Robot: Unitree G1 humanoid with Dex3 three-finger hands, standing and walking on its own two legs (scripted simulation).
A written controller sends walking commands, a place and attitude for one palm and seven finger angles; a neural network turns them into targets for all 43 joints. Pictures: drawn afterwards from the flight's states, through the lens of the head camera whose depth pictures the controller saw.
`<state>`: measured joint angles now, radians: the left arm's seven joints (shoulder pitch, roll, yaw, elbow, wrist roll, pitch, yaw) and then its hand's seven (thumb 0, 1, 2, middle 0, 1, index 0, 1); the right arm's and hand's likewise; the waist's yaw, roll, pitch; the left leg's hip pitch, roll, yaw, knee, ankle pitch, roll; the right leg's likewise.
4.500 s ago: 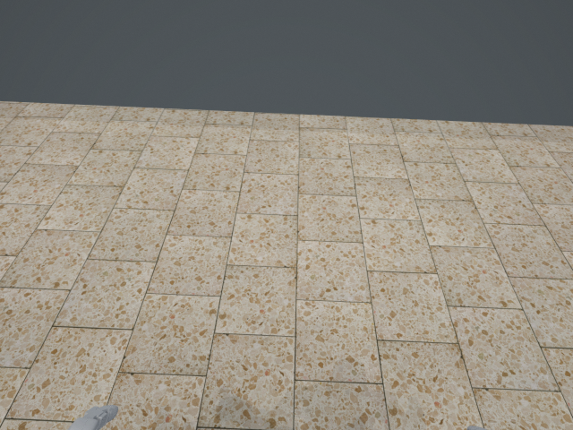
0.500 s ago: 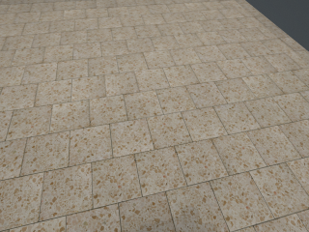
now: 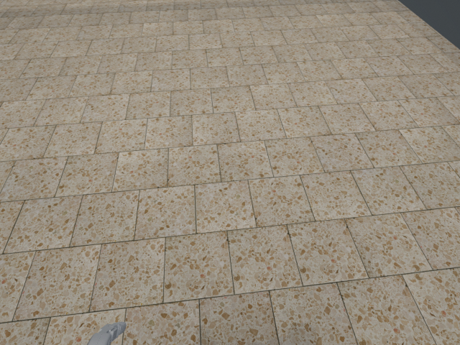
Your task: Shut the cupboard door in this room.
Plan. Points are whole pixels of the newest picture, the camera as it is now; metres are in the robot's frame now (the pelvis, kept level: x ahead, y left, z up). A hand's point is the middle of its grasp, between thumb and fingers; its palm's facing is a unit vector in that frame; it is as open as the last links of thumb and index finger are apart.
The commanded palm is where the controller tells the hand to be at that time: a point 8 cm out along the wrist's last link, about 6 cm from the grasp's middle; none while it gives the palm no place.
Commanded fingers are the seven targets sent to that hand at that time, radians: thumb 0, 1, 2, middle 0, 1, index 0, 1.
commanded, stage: turn or walk to find it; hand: left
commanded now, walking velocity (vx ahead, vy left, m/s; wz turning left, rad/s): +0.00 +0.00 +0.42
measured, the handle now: out of the picture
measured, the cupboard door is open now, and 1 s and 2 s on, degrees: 83 83 83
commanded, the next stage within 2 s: none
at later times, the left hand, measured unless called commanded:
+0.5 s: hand out of the picture -0.06 +0.18 -0.17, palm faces +0.29 -0.93 -0.23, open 7.3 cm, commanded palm none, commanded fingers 0.00 0.90 0.90 -0.20 -0.30 -0.20 -0.30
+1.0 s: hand out of the picture -0.07 +0.26 -0.16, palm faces +0.43 -0.87 -0.24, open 7.3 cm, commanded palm none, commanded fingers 0.00 0.90 0.90 -0.20 -0.30 -0.20 -0.30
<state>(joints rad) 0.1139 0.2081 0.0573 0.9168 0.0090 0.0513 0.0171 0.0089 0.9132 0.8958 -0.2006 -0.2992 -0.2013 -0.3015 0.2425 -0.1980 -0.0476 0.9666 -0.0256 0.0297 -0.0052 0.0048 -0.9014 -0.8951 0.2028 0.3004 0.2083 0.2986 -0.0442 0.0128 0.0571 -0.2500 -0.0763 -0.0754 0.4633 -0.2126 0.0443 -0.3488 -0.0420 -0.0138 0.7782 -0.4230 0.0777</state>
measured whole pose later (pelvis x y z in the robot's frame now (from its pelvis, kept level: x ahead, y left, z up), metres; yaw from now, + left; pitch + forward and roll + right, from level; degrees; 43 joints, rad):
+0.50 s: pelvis -0.04 -0.01 -0.01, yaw +15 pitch -1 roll +0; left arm 0.26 0.19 0.05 0.97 0.03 0.02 0.02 0.01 0.91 0.90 -0.21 -0.30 -0.21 -0.30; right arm 0.18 -0.25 -0.07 0.99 -0.01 0.07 0.01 0.01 -0.91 -0.90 0.20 0.30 0.20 0.30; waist 0.02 -0.01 0.08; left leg -0.33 0.04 0.03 0.80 -0.44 -0.06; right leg -0.23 -0.13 -0.24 0.55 -0.30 0.00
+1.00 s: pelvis -0.08 +0.03 +0.00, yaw +25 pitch -1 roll -1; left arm 0.14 0.23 0.07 0.95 0.02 0.06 0.02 0.01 0.91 0.90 -0.20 -0.30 -0.20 -0.30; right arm 0.25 -0.18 -0.04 0.97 -0.02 0.02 -0.01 0.00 -0.90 -0.90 0.20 0.30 0.21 0.30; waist -0.03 -0.01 0.04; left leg -0.22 -0.08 -0.04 0.41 -0.17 0.08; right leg -0.41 -0.07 0.00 0.97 -0.40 0.10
